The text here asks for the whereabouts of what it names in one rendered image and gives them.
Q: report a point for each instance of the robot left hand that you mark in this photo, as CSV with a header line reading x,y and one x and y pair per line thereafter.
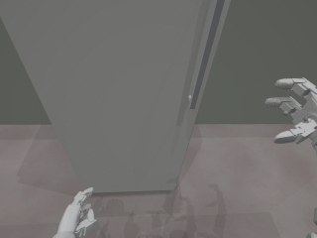
x,y
71,220

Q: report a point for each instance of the robot right hand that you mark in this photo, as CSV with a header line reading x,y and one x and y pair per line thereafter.
x,y
302,129

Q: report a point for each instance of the handle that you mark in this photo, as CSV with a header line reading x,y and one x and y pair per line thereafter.
x,y
207,47

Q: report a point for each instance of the fridge door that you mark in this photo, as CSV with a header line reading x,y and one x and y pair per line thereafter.
x,y
114,77

